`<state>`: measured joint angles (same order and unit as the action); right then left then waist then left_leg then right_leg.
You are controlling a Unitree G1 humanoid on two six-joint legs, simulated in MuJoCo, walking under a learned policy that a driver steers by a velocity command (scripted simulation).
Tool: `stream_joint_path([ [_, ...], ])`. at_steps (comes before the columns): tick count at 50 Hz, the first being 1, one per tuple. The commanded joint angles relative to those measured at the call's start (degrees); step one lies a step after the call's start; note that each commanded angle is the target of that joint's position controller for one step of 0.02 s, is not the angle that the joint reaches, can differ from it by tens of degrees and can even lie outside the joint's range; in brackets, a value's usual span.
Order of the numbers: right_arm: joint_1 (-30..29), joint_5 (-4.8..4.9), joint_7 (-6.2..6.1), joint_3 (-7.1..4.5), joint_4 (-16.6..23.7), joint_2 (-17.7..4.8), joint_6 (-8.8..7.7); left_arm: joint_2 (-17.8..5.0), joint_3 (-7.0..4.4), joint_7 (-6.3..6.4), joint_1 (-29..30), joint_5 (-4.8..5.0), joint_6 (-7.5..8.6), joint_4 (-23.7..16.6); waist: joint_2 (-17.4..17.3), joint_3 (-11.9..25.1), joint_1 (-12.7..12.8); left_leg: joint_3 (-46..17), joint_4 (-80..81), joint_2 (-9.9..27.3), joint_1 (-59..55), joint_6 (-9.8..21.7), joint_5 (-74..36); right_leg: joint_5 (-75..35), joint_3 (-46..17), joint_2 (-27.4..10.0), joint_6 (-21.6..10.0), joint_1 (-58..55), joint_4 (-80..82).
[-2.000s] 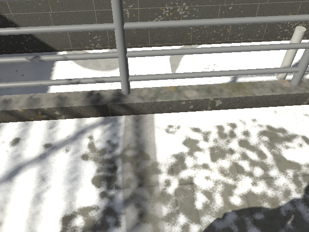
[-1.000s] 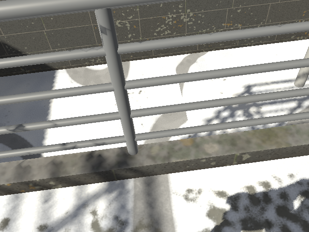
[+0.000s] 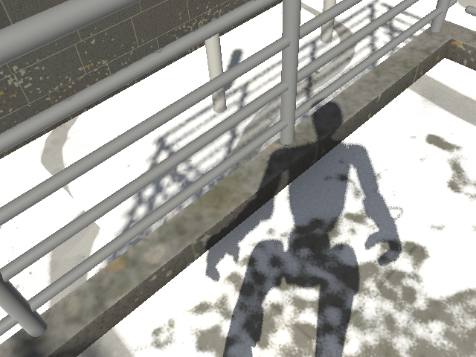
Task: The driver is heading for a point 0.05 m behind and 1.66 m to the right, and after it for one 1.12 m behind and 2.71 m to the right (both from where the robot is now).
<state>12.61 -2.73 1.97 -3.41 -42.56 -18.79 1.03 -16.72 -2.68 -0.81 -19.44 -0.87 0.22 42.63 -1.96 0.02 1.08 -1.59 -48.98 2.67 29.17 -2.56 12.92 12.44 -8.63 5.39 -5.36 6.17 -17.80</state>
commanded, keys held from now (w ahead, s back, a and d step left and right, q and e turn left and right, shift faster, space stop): w+e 1.00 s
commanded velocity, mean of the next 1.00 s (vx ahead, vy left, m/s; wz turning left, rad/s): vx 0.46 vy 0.00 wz -0.60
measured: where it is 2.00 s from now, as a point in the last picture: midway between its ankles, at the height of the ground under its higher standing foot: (436, 240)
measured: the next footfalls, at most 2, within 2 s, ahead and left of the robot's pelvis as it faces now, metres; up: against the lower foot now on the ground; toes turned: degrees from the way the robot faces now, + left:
left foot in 0.20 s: +0.19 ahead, +0.13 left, +0.00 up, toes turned -10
right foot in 0.70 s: +0.46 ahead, -0.17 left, +0.00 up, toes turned -27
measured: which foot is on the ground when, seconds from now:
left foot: up 0.00-0.18, down 0.20-0.68, up 0.70-1.00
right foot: down 0.00-0.20, up 0.22-0.68, down 0.70-1.00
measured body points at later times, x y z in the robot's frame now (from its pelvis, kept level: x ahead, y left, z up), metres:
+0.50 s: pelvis +0.21 +0.02 +0.00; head +0.24 +0.03 +0.44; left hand +0.42 +0.23 -0.12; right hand +0.13 -0.24 -0.12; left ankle +0.15 +0.14 -0.75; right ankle +0.25 -0.14 -0.68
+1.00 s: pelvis +0.47 -0.14 -0.01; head +0.50 -0.17 +0.44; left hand +0.65 +0.08 -0.13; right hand +0.45 -0.43 -0.12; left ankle +0.68 -0.05 -0.68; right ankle +0.42 -0.15 -0.75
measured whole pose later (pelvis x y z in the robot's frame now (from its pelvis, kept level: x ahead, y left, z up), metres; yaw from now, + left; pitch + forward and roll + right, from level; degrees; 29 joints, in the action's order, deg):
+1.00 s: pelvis +0.47 -0.14 -0.01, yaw -36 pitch +2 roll +0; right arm 7.4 -2.9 0.6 -1.4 -41.7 -14.9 -1.1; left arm -16.5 -3.1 -0.9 -20.7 0.1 2.4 48.0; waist -0.8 -4.0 2.0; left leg -2.5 -52.5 7.4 38.7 -1.3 9.8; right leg 10.7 -6.1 10.0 -8.7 7.3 -17.7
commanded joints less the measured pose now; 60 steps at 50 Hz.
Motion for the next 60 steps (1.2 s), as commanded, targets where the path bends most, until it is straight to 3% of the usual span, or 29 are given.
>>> stream_joint_path([
  [1, -8.16, 0.33, 0.1, -0.51, 5.62, -3.54, -1.58, -10.47, -2.84, 0.09, -1.03, -0.16, 1.54, -2.76, 9.13, -2.88, 2.33, 0.3, 6.79, -0.68, 7.69, -0.72, -1.89, 7.53, -15.92, -12.86, -9.56, -1.93, 7.35],
  [6, -11.35, 1.55, -0.27, -0.21, 7.46, -3.56, -2.6, -11.03, -3.2, -0.36, -4.57, -0.22, 1.29, -1.72, 9.26, -3.5, 3.28, -0.08, 13.16, -2.72, 0.81, 0.21, 3.1, 8.39, -19.65, -12.84, -8.59, 1.24, 3.61],
  [9, -1.45, 1.93, -1.83, -0.37, 4.89, -3.39, -3.7, -10.92, -3.18, -0.03, -0.25, -0.13, 2.09, -1.85, 6.59, -3.16, -3.87, -0.06, 22.18, -4.18, -20.89, 1.88, 1.38, 6.48, -19.3, -9.62, -5.21, 12.91, -3.12],
  [10, 5.05, 1.23, -2.63, -1.27, 3.45, -6.5, -4.44, -8.68, -2.55, 0.02, 0.05, 0.22, 2.74, -1.95, 1.64, -0.38, -6.96, -4.42, 25.46, -0.02, -32.06, 3.18, 5.22, 7.24, -15.54, -5.74, -3.1, 18.92, -12.1],
  [11, 12.41, -0.21, -3.59, -2.77, 3.42, -13.46, -4.8, -2.86, -0.82, -0.09, 0.19, 1.68, 3.23, -4.25, -12.49, 7.17, -10.0, -25.79, 34.21, 16.34, -44.2, 8.2, 26.64, 16.23, -4.76, 1.93, -0.06, 28.73, -30.69],
  [12, 13.41, 0.09, -3.46, -3.44, 2.13, -15.26, -4.4, -6.11, -1.17, 0.28, 0.45, -0.14, 2.47, -5.01, -14.46, 6.72, -7.92, -43.43, 40.49, 22.95, -39.5, 11.88, 38.08, 20.98, 0.23, 2.94, -0.27, 34.22, -41.45],
  [14, 5.47, 0.75, -3.34, -1.61, 3.35, -6.77, -4.45, -7.94, -1.93, -0.8, 0.99, -0.64, 1.57, -2.37, -2.98, -3.54, -2.93, -30.03, 40.19, 18.47, -28.05, 12.11, 29.18, 11.2, 0.32, -3.96, -0.84, 32.76, -45.05],
  [15, 3.24, 0.99, -3.3, -0.79, 3.31, -4.05, -4.61, -6.75, -1.79, -1.52, 0.99, -0.52, 1.26, -1.56, -3.24, -4.37, -1.83, -22.01, 40.36, 15.0, -26.09, 10.87, 20.0, 8.0, 1.39, -5.33, -0.2, 31.1, -44.03],
  [18, 6.06, 0.99, -3.64, -0.14, 1.08, -1.77, -5.98, -4.36, -1.15, -2.8, 3.08, -0.66, 0.28, -1.14, -5.76, -3.46, -2.27, -9.7, 40.74, 11.1, -27.76, 9.39, 2.37, 1.72, 2.14, -6.36, 0.63, 32.43, -46.02],
  [22, 9.02, 1.95, -3.16, -0.07, -1.24, -1.18, -6.34, -3.34, -0.7, -3.0, 9.63, -0.7, -0.05, -2.8, -4.07, -5.21, -2.39, -0.94, 42.69, 10.19, -28.66, 9.41, -8.73, -2.56, 4.29, -7.13, 1.52, 37.19, -43.48],
  [25, 10.61, 1.64, -2.98, 0.35, -3.44, -0.62, -6.11, -0.87, 0.59, -3.64, 17.42, -0.92, 0.31, -5.94, -3.56, -7.66, -3.43, 5.03, 44.37, 9.12, -28.4, 10.14, -15.81, -6.91, 8.44, -7.42, 2.37, 36.78, -32.96],
  [28, 12.02, 1.52, -3.47, -0.05, -5.34, -2.74, -6.41, -0.24, 1.44, -4.65, 22.26, -0.84, 0.51, -7.99, -2.72, -7.74, -3.69, 9.16, 45.44, 10.19, -29.43, 9.57, -19.79, -9.23, 12.08, -7.62, 1.09, 31.88, -22.88],
  [30, 13.11, 1.51, -3.77, 0.03, -6.82, -3.26, -6.02, -0.44, 1.54, -4.39, 22.53, -1.06, 0.56, -8.2, -2.46, -6.92, -3.14, 11.6, 42.28, 10.8, -32.98, 9.06, -29.54, -8.22, 14.1, -6.14, -0.79, 28.83, -18.28],
  [33, 12.34, 1.47, -4.4, -0.68, -7.05, -6.48, -4.57, -3.13, 0.15, -3.0, 12.8, -1.05, 1.26, -5.06, -3.58, 1.76, 1.37, 13.96, 21.91, 11.21, -37.14, 7.44, -58.4, -2.74, 16.95, 0.15, -4.01, 16.34, -16.04],
  [34, 11.85, 1.73, -4.5, -0.79, -6.8, -7.08, -4.03, -4.24, -0.64, -2.44, 4.89, -1.15, 1.84, -2.61, -3.08, 6.28, 4.79, 14.33, 9.91, 11.05, -33.56, 6.87, -56.67, -4.02, 15.85, 1.39, -5.78, 6.31, -12.55],
  [35, 12.89, 1.14, -4.31, -0.4, -6.01, -6.12, -3.89, -7.29, -2.11, -1.3, -3.74, -2.09, 1.92, -0.36, 0.09, 11.98, 8.3, 14.46, -6.47, 10.05, -22.39, 6.16, -41.21, 1.74, 8.47, -3.07, -8.13, -8.64, -11.1],
  [36, 17.46, 1.28, -2.63, 1.21, -2.67, 1.18, -4.14, -13.26, -3.56, -0.14, -0.8, -2.15, 1.3, -1.84, 15.8, 17.49, 2.65, 13.56, -29.03, 1.09, 4.21, 3.16, 13.78, 7.8, -22.07, -22.16, -16.67, -27.33, -10.51],
  [37, 11.34, 0.96, -2.91, -0.2, -1.97, -4.5, -4.42, -12.72, -3.75, 0.61, -2.58, -0.07, 0.71, -3.01, 7.72, 20.19, 6.1, 2.87, -36.02, -3.17, 9.21, 3.77, 17.08, 6.04, -38.18, -25.41, -18.88, -25.18, -1.48],
  [39, 5.94, 1.8, -2.75, 0.72, 0.26, -3.44, -5.58, -10.38, -3.19, 1.39, 2.84, -0.48, 0.92, -1.32, 2.38, 5.83, 2.02, -0.16, -27.56, 2.64, 9.97, 3.83, 6.19, -7.11, -21.94, -20.31, -14.35, -10.96, 1.19],
  [41, 7.43, 0.65, -2.72, 0.95, -0.57, -2.89, -4.6, -7.18, -2.17, 1.29, 5.61, -0.58, 1.61, -1.15, 1.16, 1.91, -2.08, -0.71, -21.34, 4.29, 4.72, 2.92, 7.39, -16.76, -13.94, -15.05, -12.2, -1.74, 2.18],
  [42, 8.36, 0.16, -2.58, 1.06, -0.92, -2.07, -3.99, -6.66, -1.83, 0.89, 5.3, -0.65, 1.96, -1.19, 1.34, 2.22, -2.57, -0.43, -19.38, 4.45, 2.91, 2.69, 8.59, -19.98, -12.73, -14.81, -12.43, -0.32, 2.59],
  [43, 8.35, -0.61, -2.3, 1.21, -0.75, -0.93, -3.22, -6.48, -1.87, 0.58, 3.85, 0.44, 2.37, -0.01, 1.65, 2.04, -3.39, -0.38, -17.34, 4.85, 3.17, 2.34, 8.45, -21.65, -11.14, -13.32, -12.48, 0.61, 2.81],
  [49, -6.41, 0.2, -1.4, 0.83, 4.56, 0.04, -2.51, -8.35, -2.47, -0.1, -1.43, 1.18, 3.26, 2.16, 4.31, -1.89, -0.05, 2.01, -1.55, 2.85, 8.61, 0.77, -6.35, -21.94, -8.93, -9.8, -10.22, 2.78, 6.35],
  [50, -8.34, -0.35, -1.18, 0.88, 5.28, -0.08, -2.38, -8.25, -2.59, -0.18, -1.78, 1.42, 3.32, 2.24, 4.28, -1.36, 0.5, 1.81, 1.98, 2.18, 7.66, 0.81, -10.02, -23.58, -8.29, -8.77, -9.09, 2.51, 4.58],
  [53, -12.82, 0.75, -1.14, 0.77, 6.7, 0.25, -2.13, -7.84, -2.62, 0.58, -5.9, 0.64, 3.79, 3.64, 5.77, -1.16, 2.52, 2.23, 6.59, 0.24, 7.73, 0.71, -11.1, -26.1, -10.78, -9.21, -7.69, -0.59, 1.91],
  [54, -14.33, 0.34, -1.3, 0.62, 7.27, -0.19, -1.92, -8.58, -2.93, 1.16, -7.63, -0.18, 3.6, 4.53, 5.58, -2.13, 3.23, 1.61, 8.14, -0.05, 9.42, 0.46, -10.25, -25.98, -12.86, -10.01, -7.2, -3.06, 0.91],
  [57, -16.42, 0.85, -2.1, 0.78, 8.07, -1.37, -2.91, -9.68, -3.22, 1.4, -8.74, 0.04, 3.15, 5.17, 4.87, -3.54, 3.41, 0.44, 16.92, -1.46, 4.72, 1.58, -11.47, -23.3, -15.68, -10.97, -6.07, -4.83, 0.07],
  [59, -9.38, 1.3, -2.29, 0.09, 6.99, -2.99, -2.58, -10.45, -3.33, 1.18, -6.33, 0.65, 2.95, 4.22, 6.19, 0.1, -0.77, 2.43, 19.24, -3.8, -9.46, 3.59, -6.26, -32.39, -15.4, -9.93, -3.72, -1.16, -5.16],
  [60, -1.02, 1.76, -3.1, -0.76, 4.4, -4.29, -3.31, -10.48, -3.44, 0.66, -5.11, 0.98, 3.07, 3.82, 5.41, 5.23, -4.51, 2.06, 22.1, -3.05, -22.11, 4.73, -2.84, -35.92, -13.91, -7.83, -2.08, 2.25, -12.68],
])
Over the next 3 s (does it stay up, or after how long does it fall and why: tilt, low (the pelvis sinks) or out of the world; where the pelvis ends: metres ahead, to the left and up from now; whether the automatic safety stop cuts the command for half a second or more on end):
stays up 0.96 -0.94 -0.03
